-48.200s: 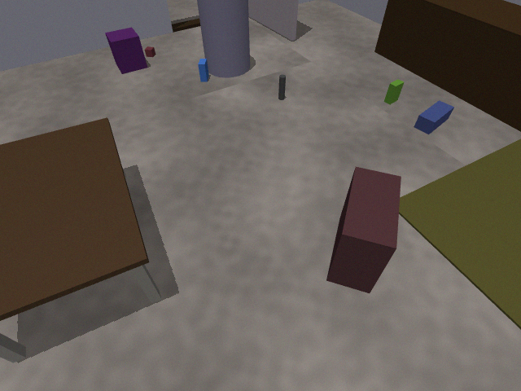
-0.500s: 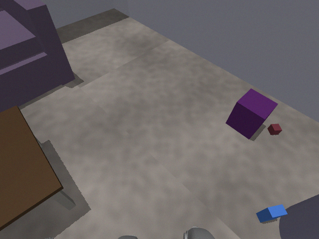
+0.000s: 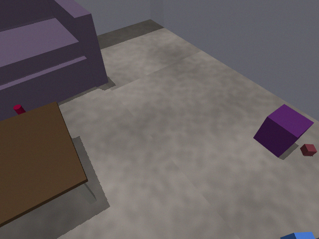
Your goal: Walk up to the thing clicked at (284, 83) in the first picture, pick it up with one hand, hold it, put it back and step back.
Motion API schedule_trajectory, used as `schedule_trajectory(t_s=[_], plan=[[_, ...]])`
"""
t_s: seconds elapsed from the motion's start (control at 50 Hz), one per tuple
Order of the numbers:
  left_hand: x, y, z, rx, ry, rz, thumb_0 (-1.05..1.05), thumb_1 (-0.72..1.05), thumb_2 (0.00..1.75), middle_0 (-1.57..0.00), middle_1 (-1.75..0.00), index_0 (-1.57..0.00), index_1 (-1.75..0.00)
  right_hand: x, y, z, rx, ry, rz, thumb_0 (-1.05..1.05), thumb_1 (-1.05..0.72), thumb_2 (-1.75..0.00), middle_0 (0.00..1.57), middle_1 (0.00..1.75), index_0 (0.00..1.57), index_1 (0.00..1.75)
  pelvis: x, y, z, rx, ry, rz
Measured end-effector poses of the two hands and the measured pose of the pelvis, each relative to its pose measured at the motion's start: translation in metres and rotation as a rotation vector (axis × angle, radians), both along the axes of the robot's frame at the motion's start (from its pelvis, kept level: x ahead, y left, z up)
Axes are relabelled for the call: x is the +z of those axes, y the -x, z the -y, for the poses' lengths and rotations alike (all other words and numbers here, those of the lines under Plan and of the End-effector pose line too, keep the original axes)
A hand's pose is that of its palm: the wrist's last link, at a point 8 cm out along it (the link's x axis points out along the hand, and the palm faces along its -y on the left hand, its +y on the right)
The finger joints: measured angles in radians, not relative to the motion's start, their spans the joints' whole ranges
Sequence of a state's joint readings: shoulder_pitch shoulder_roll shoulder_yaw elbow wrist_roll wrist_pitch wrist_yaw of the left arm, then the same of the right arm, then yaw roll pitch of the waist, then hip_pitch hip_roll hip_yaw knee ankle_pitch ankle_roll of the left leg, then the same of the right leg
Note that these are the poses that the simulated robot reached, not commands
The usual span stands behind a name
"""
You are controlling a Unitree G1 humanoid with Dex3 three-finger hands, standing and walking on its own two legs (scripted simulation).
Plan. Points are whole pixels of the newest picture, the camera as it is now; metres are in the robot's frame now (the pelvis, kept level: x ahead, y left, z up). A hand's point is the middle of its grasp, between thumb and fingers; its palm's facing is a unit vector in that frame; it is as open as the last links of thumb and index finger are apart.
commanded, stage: walk up
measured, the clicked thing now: out of the picture -0.37 -0.48 -0.66
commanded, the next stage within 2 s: stand in 0.70 s
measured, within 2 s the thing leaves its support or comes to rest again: neither
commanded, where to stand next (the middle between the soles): +0.07 -0.01 m, yaw -2 degrees
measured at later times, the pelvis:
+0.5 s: pelvis +0.01 -0.02 +0.02, yaw +2 degrees
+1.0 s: pelvis +0.01 -0.02 +0.03, yaw +1 degrees
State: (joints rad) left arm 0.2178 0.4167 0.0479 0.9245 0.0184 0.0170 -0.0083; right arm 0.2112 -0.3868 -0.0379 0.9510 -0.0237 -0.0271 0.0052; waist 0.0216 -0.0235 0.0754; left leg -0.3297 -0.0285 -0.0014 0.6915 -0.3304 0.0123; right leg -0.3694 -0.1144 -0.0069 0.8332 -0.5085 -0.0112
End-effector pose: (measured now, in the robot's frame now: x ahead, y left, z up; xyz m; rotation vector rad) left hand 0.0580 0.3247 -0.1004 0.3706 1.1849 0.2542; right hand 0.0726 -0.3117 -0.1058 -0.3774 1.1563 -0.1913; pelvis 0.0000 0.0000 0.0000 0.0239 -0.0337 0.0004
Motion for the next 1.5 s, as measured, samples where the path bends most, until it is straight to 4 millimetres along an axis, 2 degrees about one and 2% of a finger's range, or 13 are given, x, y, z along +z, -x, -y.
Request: schedule_trajectory(t_s=[0.08, 0.22, 0.34, 0.5, 0.7, 0.86, 1.12, 1.5], plan=[[-0.008, -0.001, 0.006, 0.008, 0.03, -0.013, 0.01, 0.91, 0.9, -0.2, -0.29, -0.2, -0.3, 0.006, 0.002, 0.001, -0.007, 0.012, -0.008, 0.01, -0.9, -0.9, 0.2, 0.3, 0.21, 0.3, 0.002, -0.004, 0.004, 0.002, 0.005, -0.006], [-0.008, 0.0, 0.031, 0.008, 0.071, -0.038, 0.01, 0.91, 0.9, -0.2, -0.29, -0.2, -0.3, 0.008, -0.014, 0.007, -0.017, 0.002, -0.004, 0.01, -0.9, -0.9, 0.2, 0.3, 0.21, 0.3, 0.009, -0.007, 0.011, 0.014, 0.03, -0.001], [-0.002, -0.012, 0.043, 0.013, 0.089, -0.013, 0.01, 0.91, 0.9, -0.2, -0.29, -0.2, -0.3, 0.01, -0.03, 0.007, 0.01, -0.016, 0.002, 0.01, -0.9, -0.9, 0.2, 0.3, 0.21, 0.3, 0.015, -0.01, 0.017, 0.022, 0.03, -0.001], [0.008, -0.03, 0.045, 0.015, 0.079, 0.026, 0.01, 0.91, 0.9, -0.2, -0.29, -0.2, -0.3, 0.014, -0.043, 0.007, 0.012, -0.03, 0.021, 0.01, -0.9, -0.9, 0.2, 0.3, 0.21, 0.3, 0.02, -0.01, 0.021, 0.029, 0.028, 0.007], [0.013, -0.036, 0.042, 0.025, 0.083, 0.02, 0.01, 0.91, 0.9, -0.2, -0.29, -0.2, -0.3, 0.017, -0.032, 0.008, 0.002, -0.027, -0.026, 0.01, -0.9, -0.9, 0.2, 0.3, 0.21, 0.3, 0.027, -0.011, 0.021, 0.03, 0.027, 0.003], [0.012, -0.028, 0.044, 0.023, 0.083, -0.023, 0.01, 0.91, 0.9, -0.2, -0.29, -0.2, -0.3, 0.017, -0.023, 0.006, -0.021, -0.035, -0.06, 0.01, -0.9, -0.9, 0.2, 0.3, 0.21, 0.3, 0.03, -0.01, 0.02, 0.021, 0.027, 0.007], [0.015, -0.017, 0.048, 0.026, 0.076, -0.035, 0.01, 0.91, 0.9, -0.2, -0.29, -0.2, -0.3, 0.015, -0.023, 0.004, -0.022, -0.06, -0.048, 0.01, -0.9, -0.9, 0.2, 0.3, 0.21, 0.3, 0.031, -0.006, 0.023, 0.017, 0.024, 0.013], [0.015, -0.007, 0.054, 0.024, 0.075, -0.052, 0.01, 0.91, 0.9, -0.2, -0.29, -0.2, -0.3, 0.013, -0.005, 0.015, -0.031, -0.055, -0.082, 0.01, -0.9, -0.9, 0.2, 0.3, 0.21, 0.3, 0.031, -0.004, 0.03, 0.017, 0.024, 0.009]])
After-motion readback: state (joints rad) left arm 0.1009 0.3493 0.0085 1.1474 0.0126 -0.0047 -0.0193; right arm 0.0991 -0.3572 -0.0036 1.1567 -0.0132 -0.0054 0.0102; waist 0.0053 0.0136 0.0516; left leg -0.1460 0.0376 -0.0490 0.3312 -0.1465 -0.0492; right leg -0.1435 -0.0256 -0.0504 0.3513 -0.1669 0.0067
